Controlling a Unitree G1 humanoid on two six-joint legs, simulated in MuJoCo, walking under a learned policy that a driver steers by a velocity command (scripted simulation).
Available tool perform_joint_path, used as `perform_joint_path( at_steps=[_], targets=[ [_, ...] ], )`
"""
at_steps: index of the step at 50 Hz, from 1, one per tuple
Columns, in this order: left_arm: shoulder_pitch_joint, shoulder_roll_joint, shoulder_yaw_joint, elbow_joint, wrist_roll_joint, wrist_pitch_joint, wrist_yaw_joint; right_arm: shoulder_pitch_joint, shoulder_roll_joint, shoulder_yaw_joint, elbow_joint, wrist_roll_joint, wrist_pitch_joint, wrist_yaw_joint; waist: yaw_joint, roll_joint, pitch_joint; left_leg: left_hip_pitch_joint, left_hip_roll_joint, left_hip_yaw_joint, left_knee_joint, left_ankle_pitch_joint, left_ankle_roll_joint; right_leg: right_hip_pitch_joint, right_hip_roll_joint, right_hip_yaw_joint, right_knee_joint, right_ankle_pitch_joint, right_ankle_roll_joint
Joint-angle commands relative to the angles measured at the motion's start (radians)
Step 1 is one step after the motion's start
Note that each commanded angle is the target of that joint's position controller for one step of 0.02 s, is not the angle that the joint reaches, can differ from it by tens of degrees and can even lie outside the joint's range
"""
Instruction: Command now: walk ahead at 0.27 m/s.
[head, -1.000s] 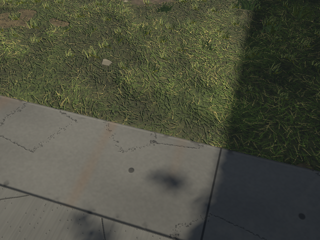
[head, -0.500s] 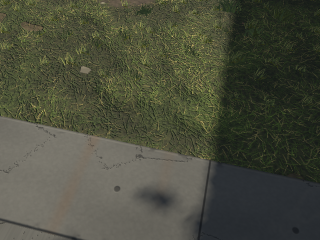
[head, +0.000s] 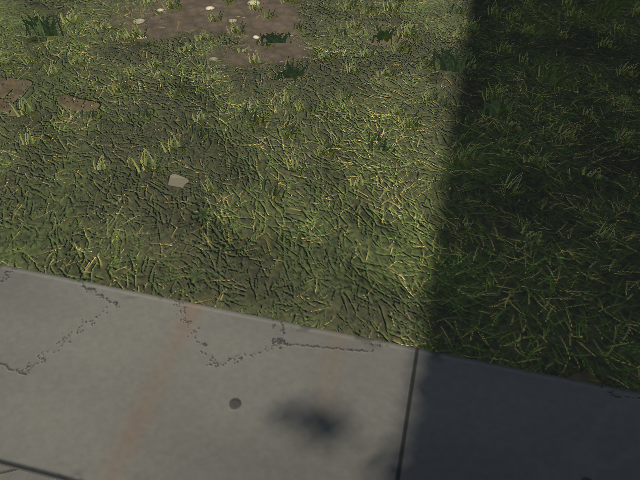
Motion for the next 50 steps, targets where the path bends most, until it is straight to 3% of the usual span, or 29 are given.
perform_joint_path(
  at_steps=[1,2,3,5,9,13,15,16,17,18,19,20,21,22,24,26,32,38,41,43,44,45,46,47,48,49,50],
  targets=[
    [-0.193,0.065,0.017,-0.124,0.002,-0.037,-0.023,0.26,-0.156,-0.032,0.042,0.006,-0.035,0.003,-0.11,0.236,0.213,0.139,0.305,-0.469,-0.342,-0.408,0.179,-0.458,0.02,-0.027,0.173,-0.139,-0.02],
    [-0.234,0.092,0.023,-0.142,0.022,-0.046,-0.028,0.242,-0.163,-0.037,0.037,-0.008,-0.04,0.001,-0.105,0.193,0.26,0.112,0.373,-0.524,-0.375,-0.367,0.211,-0.522,-0.025,-0.021,0.287,-0.126,-0.015],
    [-0.219,0.099,0.029,-0.143,0.024,-0.052,-0.037,0.208,-0.156,-0.038,0.022,-0.009,-0.047,0.0,-0.072,0.143,0.252,0.102,0.369,-0.504,-0.38,-0.32,0.217,-0.533,-0.051,0.004,0.35,-0.101,-0.012],
    [-0.176,0.096,0.034,-0.13,0.026,-0.065,-0.057,0.16,-0.133,-0.035,0.003,-0.002,-0.065,0.002,-0.03,0.108,0.208,0.13,0.316,-0.397,-0.376,-0.168,0.192,-0.523,-0.079,0.014,0.385,-0.032,0.004],
    [-0.233,0.066,0.03,-0.161,0.025,-0.06,-0.074,0.164,-0.107,-0.029,0.002,0.002,-0.09,0.005,-0.027,0.122,0.168,0.062,0.239,-0.22,-0.35,0.063,0.155,-0.414,-0.076,-0.033,0.29,0.084,0.042],
    [-0.277,0.075,0.028,-0.2,0.017,-0.05,-0.07,0.175,-0.142,-0.036,-0.002,-0.003,-0.097,0.013,-0.031,0.147,0.173,-0.022,0.247,-0.165,-0.299,0.18,0.145,-0.252,-0.063,-0.067,0.142,0.086,0.028],
    [-0.195,0.092,0.038,-0.184,0.014,-0.054,-0.062,0.157,-0.159,-0.04,-0.006,0.002,-0.095,0.017,0.012,0.134,0.153,-0.074,0.253,-0.143,-0.212,0.294,0.128,-0.088,-0.032,-0.096,0.072,0.105,0.008],
    [-0.092,0.11,0.05,-0.15,0.015,-0.06,-0.054,0.15,-0.161,-0.04,-0.007,0.002,-0.095,0.02,0.058,0.099,0.115,-0.103,0.225,-0.107,-0.083,0.429,0.11,0.05,-0.002,-0.104,0.031,0.109,-0.004],
    [0.064,0.153,0.07,-0.1,0.024,-0.073,-0.042,0.154,-0.146,-0.035,-0.009,0.0,-0.097,0.024,0.117,0.03,0.025,-0.161,0.163,-0.04,0.146,0.507,0.085,0.239,-0.018,-0.064,-0.003,0.069,-0.028],
    [0.248,0.263,0.095,-0.079,0.044,-0.085,-0.029,0.162,-0.079,-0.015,-0.051,0.015,-0.097,0.031,0.174,-0.155,-0.117,-0.37,0.073,0.04,0.515,0.261,0.033,0.464,-0.302,0.32,-0.129,-0.213,-0.105],
    [0.28,0.316,0.101,-0.061,0.028,-0.076,-0.034,0.173,-0.059,-0.018,-0.073,0.012,-0.099,0.037,0.146,-0.267,-0.155,-0.542,-0.044,-0.002,0.739,-0.192,0.031,0.46,-0.456,0.742,-0.349,-0.362,-0.182],
    [0.142,0.258,0.085,-0.08,0.017,-0.069,-0.036,0.099,-0.113,-0.034,-0.088,-0.002,-0.09,0.04,0.077,-0.132,-0.015,-0.595,0.042,-0.066,0.83,-0.11,0.058,0.316,-0.425,0.668,-0.35,-0.449,-0.166],
    [0.026,0.19,0.066,-0.116,0.011,-0.073,-0.043,0.042,-0.112,-0.035,-0.104,-0.002,-0.092,0.052,0.046,-0.048,0.063,-0.584,0.085,-0.063,0.805,0.002,0.067,0.186,-0.385,0.534,-0.349,-0.341,-0.147],
    [-0.024,0.155,0.054,-0.125,0.011,-0.081,-0.047,0.032,-0.087,-0.032,-0.104,0.002,-0.092,0.057,0.014,-0.029,0.082,-0.533,0.113,-0.058,0.751,0.062,0.066,0.105,-0.333,0.416,-0.366,-0.194,-0.124],
    [-0.016,0.102,0.036,-0.107,0.009,-0.095,-0.041,0.065,-0.064,-0.032,-0.091,-0.015,-0.073,0.062,-0.025,-0.058,0.077,-0.448,0.134,-0.042,0.688,0.098,0.045,0.034,-0.266,0.266,-0.38,0.001,-0.1],
    [0.054,0.103,0.032,-0.078,0.01,-0.107,-0.033,0.034,-0.07,-0.037,-0.104,-0.016,-0.06,0.067,-0.029,-0.057,0.079,-0.469,0.132,-0.021,0.658,0.135,0.03,0.046,-0.253,0.206,-0.388,0.126,-0.116],
    [0.163,0.108,0.024,-0.047,0.009,-0.113,-0.028,-0.24,-0.07,-0.033,-0.202,-0.011,-0.048,0.075,0.012,-0.029,0.138,-0.615,0.136,0.019,0.406,0.296,-0.019,0.122,-0.24,0.123,-0.427,0.263,-0.142],
    [0.247,0.118,0.023,-0.011,0.013,-0.116,-0.018,-0.401,-0.069,-0.024,-0.267,-0.002,-0.055,0.075,0.052,-0.045,0.15,-0.554,0.09,0.064,0.181,0.348,0.01,0.243,-0.252,0.064,-0.386,0.475,-0.131],
    [0.236,0.134,0.027,-0.001,0.021,-0.111,-0.01,-0.385,-0.085,-0.031,-0.278,-0.002,-0.065,0.068,0.029,-0.054,0.132,-0.477,0.054,0.084,0.119,0.254,0.054,0.32,-0.27,0.042,-0.291,0.705,-0.112],
    [0.214,0.158,0.033,0.002,0.024,-0.104,-0.009,-0.212,-0.115,-0.05,-0.228,-0.003,-0.077,0.054,-0.045,-0.068,0.034,-0.253,-0.014,0.112,0.073,0.192,0.092,0.325,-0.251,0.012,-0.069,0.973,-0.084],
    [0.201,0.155,0.031,-0.002,0.02,-0.1,-0.011,-0.036,-0.144,-0.065,-0.17,-0.012,-0.087,0.044,-0.116,-0.042,-0.063,-0.023,-0.009,0.101,0.028,0.226,0.118,0.236,-0.212,-0.022,0.14,0.915,-0.064],
    [0.214,0.104,0.016,-0.037,-0.002,-0.101,-0.02,0.131,-0.231,-0.089,-0.142,-0.04,-0.094,0.031,-0.157,0.061,-0.197,0.271,0.223,-0.172,0.011,0.087,0.185,-0.023,-0.152,-0.059,0.457,0.575,-0.036],
    [0.312,0.036,0.008,-0.044,-0.027,-0.1,-0.03,0.162,-0.299,-0.105,-0.133,-0.039,-0.087,0.039,-0.104,0.254,-0.303,0.457,0.469,-0.663,-0.122,0.043,0.31,-0.33,0.038,-0.041,0.79,-0.2,-0.006],
    [0.211,0.128,0.033,-0.051,-0.006,-0.096,-0.025,0.065,-0.254,-0.095,-0.145,-0.007,-0.077,0.045,-0.084,0.095,-0.213,0.363,0.408,-0.642,-0.167,-0.011,0.269,-0.413,-0.017,0.089,0.851,-0.14,-0.027],
    [0.127,0.125,0.034,-0.08,-0.002,-0.103,-0.029,-0.035,-0.196,-0.077,-0.162,0.003,-0.081,0.046,-0.053,0.063,-0.075,0.209,0.379,-0.475,-0.188,0.045,0.234,-0.432,-0.064,0.082,0.812,-0.039,-0.031],
    [0.093,0.107,0.031,-0.083,0.001,-0.106,-0.031,-0.082,-0.145,-0.063,-0.166,0.0,-0.089,0.049,-0.027,0.028,-0.017,0.099,0.333,-0.373,-0.222,0.149,0.204,-0.397,-0.098,0.076,0.754,0.021,-0.032],
    [0.09,0.097,0.033,-0.081,0.018,-0.096,-0.034,-0.089,-0.117,-0.054,-0.154,0.003,-0.095,0.046,0.0,0.039,0.017,0.024,0.293,-0.297,-0.239,0.225,0.178,-0.358,-0.117,0.071,0.711,0.04,-0.025]
  ],
)
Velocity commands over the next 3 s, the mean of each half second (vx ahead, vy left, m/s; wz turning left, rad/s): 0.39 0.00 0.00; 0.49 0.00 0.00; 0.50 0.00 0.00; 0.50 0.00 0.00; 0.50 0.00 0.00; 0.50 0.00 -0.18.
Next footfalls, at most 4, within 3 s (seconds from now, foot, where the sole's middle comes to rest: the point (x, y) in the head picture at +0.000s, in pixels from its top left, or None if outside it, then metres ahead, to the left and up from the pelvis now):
0.34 right None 0.23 -0.14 -0.78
0.88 left None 0.55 0.05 -0.78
1.44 right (382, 356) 0.86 -0.13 -0.78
2.00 left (311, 262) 1.17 0.04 -0.78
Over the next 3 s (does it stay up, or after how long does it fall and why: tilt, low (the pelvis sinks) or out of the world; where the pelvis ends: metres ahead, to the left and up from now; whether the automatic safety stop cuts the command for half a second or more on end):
stays up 1.52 -0.06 0.01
